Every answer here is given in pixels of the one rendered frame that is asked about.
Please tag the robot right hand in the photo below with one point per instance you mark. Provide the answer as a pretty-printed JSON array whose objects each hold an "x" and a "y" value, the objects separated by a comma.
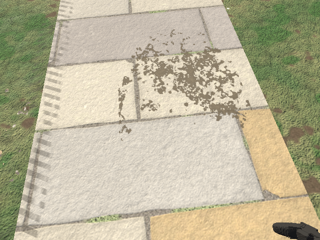
[{"x": 299, "y": 231}]

